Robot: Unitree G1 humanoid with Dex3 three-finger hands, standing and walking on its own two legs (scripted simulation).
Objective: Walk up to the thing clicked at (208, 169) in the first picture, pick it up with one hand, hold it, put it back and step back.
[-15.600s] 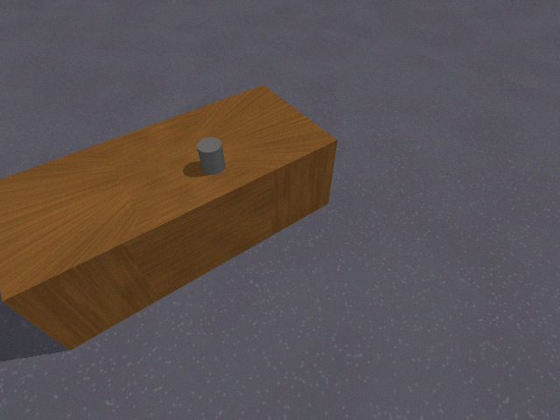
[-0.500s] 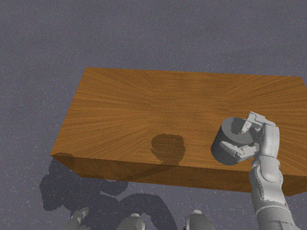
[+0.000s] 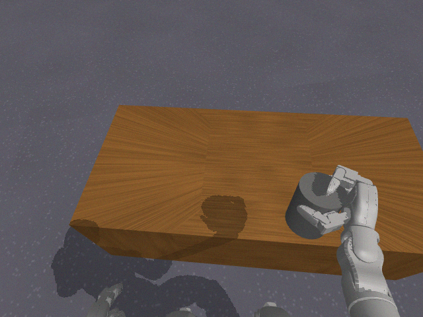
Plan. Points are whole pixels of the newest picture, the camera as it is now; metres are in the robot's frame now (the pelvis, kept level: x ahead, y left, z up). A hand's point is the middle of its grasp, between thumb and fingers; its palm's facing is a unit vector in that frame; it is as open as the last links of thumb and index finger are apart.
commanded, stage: hold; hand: right
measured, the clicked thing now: (313, 206) +0.34 -0.17 -0.02
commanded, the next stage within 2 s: none
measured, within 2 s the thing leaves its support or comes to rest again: neither
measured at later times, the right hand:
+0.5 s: hand (332, 200) +0.32 -0.18 +0.03, palm faces +0.25 +0.97 -0.03, open 7.6 cm
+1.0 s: hand (328, 206) +0.31 -0.17 +0.04, palm faces +0.25 +0.97 -0.04, open 7.5 cm
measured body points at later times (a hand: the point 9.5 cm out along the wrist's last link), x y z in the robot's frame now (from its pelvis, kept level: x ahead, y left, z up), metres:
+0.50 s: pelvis +0.00 -0.01 +0.01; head +0.05 -0.02 +0.46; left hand +0.13 +0.23 -0.10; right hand +0.31 -0.23 +0.04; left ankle -0.02 +0.12 -0.69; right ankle +0.01 -0.13 -0.69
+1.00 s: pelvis -0.01 +0.00 +0.01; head +0.03 +0.00 +0.46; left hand +0.13 +0.23 -0.10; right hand +0.29 -0.22 +0.05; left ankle -0.02 +0.12 -0.69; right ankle +0.01 -0.13 -0.69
